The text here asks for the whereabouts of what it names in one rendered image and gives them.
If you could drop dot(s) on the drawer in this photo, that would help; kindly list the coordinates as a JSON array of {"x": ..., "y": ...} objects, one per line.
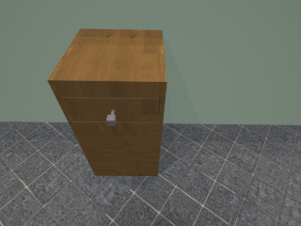
[{"x": 126, "y": 109}]

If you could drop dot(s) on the handle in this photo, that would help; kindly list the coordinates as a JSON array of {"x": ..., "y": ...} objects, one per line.
[{"x": 111, "y": 119}]

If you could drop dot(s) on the cabinet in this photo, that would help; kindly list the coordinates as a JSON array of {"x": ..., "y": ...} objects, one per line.
[{"x": 115, "y": 63}]

